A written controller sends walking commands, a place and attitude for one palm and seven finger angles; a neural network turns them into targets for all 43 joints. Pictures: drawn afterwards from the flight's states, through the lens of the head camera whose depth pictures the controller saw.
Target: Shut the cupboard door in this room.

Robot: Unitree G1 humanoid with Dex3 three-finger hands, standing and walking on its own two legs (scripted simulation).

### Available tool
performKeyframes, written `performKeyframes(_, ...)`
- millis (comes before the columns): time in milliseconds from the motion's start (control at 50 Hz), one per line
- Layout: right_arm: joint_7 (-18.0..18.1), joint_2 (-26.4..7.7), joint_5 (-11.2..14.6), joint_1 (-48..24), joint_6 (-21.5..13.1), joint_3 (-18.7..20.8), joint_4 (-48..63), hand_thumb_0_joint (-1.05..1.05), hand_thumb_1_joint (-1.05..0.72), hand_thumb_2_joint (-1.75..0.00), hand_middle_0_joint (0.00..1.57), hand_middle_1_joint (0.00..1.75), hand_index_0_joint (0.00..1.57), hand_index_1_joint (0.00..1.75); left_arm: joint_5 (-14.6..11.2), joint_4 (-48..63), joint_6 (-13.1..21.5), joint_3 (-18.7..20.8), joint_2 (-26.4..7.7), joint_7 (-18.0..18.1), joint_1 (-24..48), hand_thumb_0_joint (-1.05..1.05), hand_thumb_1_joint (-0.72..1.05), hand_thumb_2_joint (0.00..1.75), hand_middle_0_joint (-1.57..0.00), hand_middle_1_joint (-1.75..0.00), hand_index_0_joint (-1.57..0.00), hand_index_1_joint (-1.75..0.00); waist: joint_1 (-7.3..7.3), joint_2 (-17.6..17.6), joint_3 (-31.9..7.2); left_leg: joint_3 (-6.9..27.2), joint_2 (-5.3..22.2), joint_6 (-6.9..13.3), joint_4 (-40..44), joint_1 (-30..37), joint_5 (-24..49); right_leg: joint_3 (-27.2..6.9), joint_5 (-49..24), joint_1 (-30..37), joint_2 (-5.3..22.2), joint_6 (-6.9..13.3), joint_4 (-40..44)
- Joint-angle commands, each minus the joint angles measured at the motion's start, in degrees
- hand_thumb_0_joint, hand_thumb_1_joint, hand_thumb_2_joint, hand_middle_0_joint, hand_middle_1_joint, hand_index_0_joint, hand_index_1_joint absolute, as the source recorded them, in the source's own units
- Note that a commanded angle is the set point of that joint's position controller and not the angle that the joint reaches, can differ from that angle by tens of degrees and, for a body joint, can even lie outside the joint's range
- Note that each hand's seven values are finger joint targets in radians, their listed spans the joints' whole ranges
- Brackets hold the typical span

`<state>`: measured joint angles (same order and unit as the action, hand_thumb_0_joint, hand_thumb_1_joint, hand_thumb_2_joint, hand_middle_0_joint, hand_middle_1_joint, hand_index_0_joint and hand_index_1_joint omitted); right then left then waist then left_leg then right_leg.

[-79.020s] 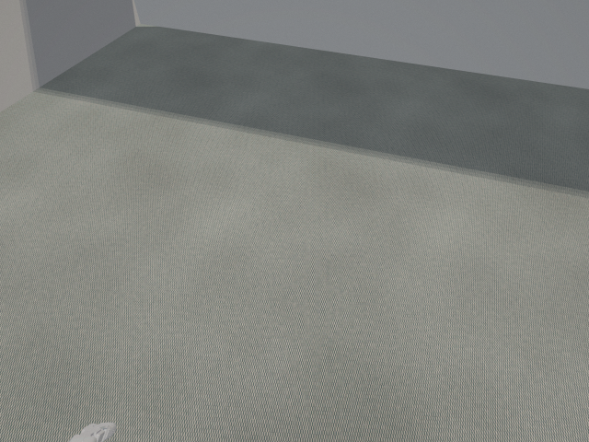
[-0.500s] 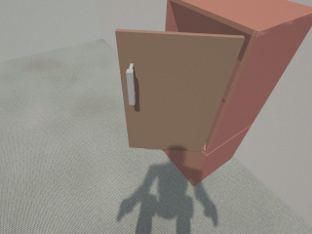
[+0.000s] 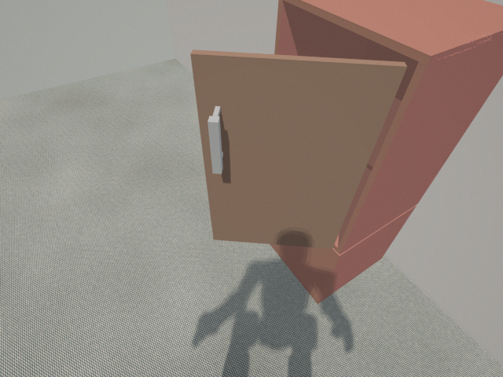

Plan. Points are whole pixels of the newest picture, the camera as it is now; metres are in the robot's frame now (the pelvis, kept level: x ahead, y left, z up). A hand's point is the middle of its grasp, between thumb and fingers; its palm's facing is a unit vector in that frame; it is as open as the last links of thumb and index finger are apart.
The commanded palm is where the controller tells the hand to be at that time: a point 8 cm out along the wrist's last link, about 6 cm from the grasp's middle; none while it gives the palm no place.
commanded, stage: look again from close up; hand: left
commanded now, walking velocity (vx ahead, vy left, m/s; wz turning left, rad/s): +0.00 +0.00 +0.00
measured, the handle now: (217, 140) +0.55 +0.11 +0.07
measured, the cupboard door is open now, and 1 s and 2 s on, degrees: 53 53 53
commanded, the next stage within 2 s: shuffle to correct the standing spot in 0.12 s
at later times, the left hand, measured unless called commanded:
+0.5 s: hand out of the picture +0.07 +0.17 -0.17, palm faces -0.03 -0.98 -0.22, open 7.4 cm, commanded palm none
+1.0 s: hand out of the picture +0.13 +0.11 -0.19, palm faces -0.01 -0.99 -0.12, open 7.4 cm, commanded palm none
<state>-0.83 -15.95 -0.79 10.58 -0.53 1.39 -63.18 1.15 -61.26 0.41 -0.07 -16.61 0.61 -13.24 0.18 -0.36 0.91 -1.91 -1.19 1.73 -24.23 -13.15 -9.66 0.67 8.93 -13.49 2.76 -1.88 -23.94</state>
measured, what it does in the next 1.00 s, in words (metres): walks ahead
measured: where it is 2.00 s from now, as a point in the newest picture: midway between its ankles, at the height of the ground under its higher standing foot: outside the picture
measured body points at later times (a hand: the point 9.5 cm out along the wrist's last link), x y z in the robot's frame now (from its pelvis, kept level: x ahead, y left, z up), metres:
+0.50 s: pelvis +0.05 -0.02 +0.00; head +0.05 -0.02 +0.45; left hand +0.07 +0.22 -0.16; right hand +0.08 -0.26 -0.16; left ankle +0.04 +0.10 -0.74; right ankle +0.04 -0.14 -0.74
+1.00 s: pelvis +0.12 -0.06 +0.00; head +0.15 -0.02 +0.45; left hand +0.13 +0.17 -0.17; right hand +0.08 -0.28 -0.14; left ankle +0.08 +0.06 -0.74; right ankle +0.11 -0.21 -0.68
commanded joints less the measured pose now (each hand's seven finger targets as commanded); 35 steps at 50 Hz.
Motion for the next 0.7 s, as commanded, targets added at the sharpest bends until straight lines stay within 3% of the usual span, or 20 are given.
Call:
performKeyframes(0,0.92,-10.79,0.19,-1.79,-1.35,1.98,3.08,0.00,-0.90,-0.90,0.20,0.30,0.20,0.30,0.00,2.72,1.37,1.94,-10.03,0.61,1.09,0.00,0.90,0.90,-0.20,-0.30,-0.20,-0.30,-0.04,-0.15,-0.41,7.57,6.94,-0.07,7.24,-0.14,-5.53,-5.36,4.79,1.01,4.75,2.81,5.64)
performKeyframes(60,1.01,-10.72,0.27,-2.38,-1.49,1.76,2.75,0.00,-0.90,-0.90,0.20,0.30,0.20,0.30,-0.08,2.44,1.47,1.85,-10.13,0.67,1.72,0.00,0.90,0.90,-0.20,-0.30,-0.20,-0.30,-0.07,-0.45,-1.30,7.19,7.26,-0.09,6.70,1.58,-0.09,-5.00,0.80,2.41,4.70,2.84,5.39)
performKeyframes(200,1.11,-11.56,0.23,-4.23,-1.48,1.40,2.27,0.00,-0.90,-0.90,0.20,0.30,0.20,0.30,-0.16,1.90,1.31,1.72,-10.68,0.64,2.91,0.00,0.90,0.90,-0.20,-0.30,-0.20,-0.30,-0.20,0.46,-1.81,6.90,7.48,-0.34,7.46,3.00,1.66,-4.71,-0.85,4.01,4.82,2.67,5.77)
performKeyframes(260,1.12,-4.41,-0.14,-1.65,-0.72,-0.37,0.49,0.00,-0.90,-0.90,0.20,0.30,0.20,0.30,-0.41,-0.28,0.45,0.10,-3.69,0.85,-0.55,0.00,0.90,0.90,-0.20,-0.30,-0.20,-0.30,-0.08,-0.13,-1.92,6.09,7.76,-1.36,7.73,3.72,-1.26,-3.78,1.64,3.92,4.16,1.43,6.04)
performKeyframes(320,1.27,-4.62,-0.37,-0.43,-0.35,-0.28,0.07,0.00,-0.90,-0.90,0.20,0.30,0.20,0.30,-0.23,-0.82,-0.15,0.04,-2.91,0.80,-1.67,0.00,0.90,0.90,-0.20,-0.30,-0.20,-0.30,-0.07,0.75,0.00,6.55,8.43,-1.32,8.13,2.86,-5.75,-3.08,4.50,2.48,3.12,1.47,3.93)
performKeyframes(420,1.77,-5.16,-0.51,0.72,-0.15,0.87,0.42,0.00,-0.90,-0.90,0.20,0.30,0.20,0.30,0.19,-0.12,-0.60,0.89,-1.89,0.15,-4.19,0.00,0.90,0.90,-0.20,-0.30,-0.20,-0.30,-0.31,3.45,4.15,8.41,10.96,0.46,8.88,0.66,-11.55,-1.03,6.37,-1.18,1.10,1.93,-0.83)
performKeyframes(500,2.57,-3.94,-0.41,2.76,-0.49,1.60,0.51,0.00,-0.90,-0.90,0.20,0.30,0.20,0.30,0.26,0.37,-0.45,1.75,-0.63,-0.15,-7.49,0.00,0.90,0.90,-0.20,-0.30,-0.20,-0.30,-0.64,1.97,3.15,6.88,11.29,1.30,3.70,1.19,-4.62,-1.83,2.50,-0.74,1.15,2.73,-1.98)
performKeyframes(540,3.03,-2.28,-0.38,3.71,-0.71,1.75,0.49,0.00,-0.90,-0.90,0.20,0.30,0.20,0.30,0.21,0.21,-0.25,2.34,-0.40,-0.10,-9.65,0.00,0.90,0.90,-0.20,-0.30,-0.20,-0.30,-0.84,-1.47,1.41,3.37,9.42,0.59,-2.29,0.30,-1.20,-4.42,-1.41,1.89,2.61,4.05,-0.71)
performKeyframes(560,3.21,-0.88,-0.36,4.19,-0.72,1.66,0.62,0.00,-0.90,-0.90,0.20,0.30,0.20,0.30,0.26,-0.04,-0.20,2.64,-0.90,0.01,-10.77,0.00,0.90,0.90,-0.20,-0.30,-0.20,-0.30,-0.94,-5.40,1.35,0.70,7.53,-0.14,-6.13,-2.34,-1.39,-6.33,-4.15,4.41,3.77,5.13,0.46)
performKeyframes(600,3.44,1.82,-0.34,3.77,-0.76,1.30,1.22,0.00,-0.90,-0.90,0.20,0.30,0.20,0.30,0.19,-0.72,-0.19,3.55,-1.81,0.47,-14.00,0.00,0.90,0.90,-0.20,-0.30,-0.20,-0.30,-1.83,-11.62,1.22,-4.36,3.62,-1.76,-16.02,-9.26,-11.20,-12.91,-11.74,9.03,8.82,9.30,3.33)
performKeyframes(620,3.63,2.43,-0.23,2.51,-0.72,1.30,1.81,0.00,-0.90,-0.90,0.20,0.30,0.20,0.30,0.32,-0.58,-0.30,3.70,-1.23,0.66,-14.76,0.00,0.90,0.90,-0.20,-0.30,-0.20,-0.30,-2.50,-11.25,2.07,-3.81,3.63,-1.82,-20.56,-12.35,-18.56,-14.80,-15.87,9.85,10.59,12.37,4.08)
performKeyframes(640,3.74,2.99,-0.14,1.69,-0.77,1.47,2.34,0.00,-0.90,-0.90,0.20,0.30,0.20,0.30,0.59,-0.33,-0.44,3.72,-0.32,0.86,-14.65,0.00,0.90,0.90,-0.20,-0.30,-0.20,-0.30,-2.50,-9.92,3.04,-3.37,4.17,-1.68,-22.88,-13.94,-21.02,-14.81,-18.65,9.56,11.47,14.51,4.09)
performKeyframes(680,3.88,4.23,0.15,3.38,-0.95,1.43,2.07,0.00,-0.90,-0.90,0.20,0.30,0.20,0.30,0.77,0.42,-0.73,3.85,0.62,1.20,-13.23,0.00,0.90,0.90,-0.20,-0.30,-0.20,-0.30,-0.97,-6.61,2.55,-3.52,4.91,-1.62,-20.05,-12.09,-19.94,-13.19,-20.21,8.50,11.05,15.36,2.04)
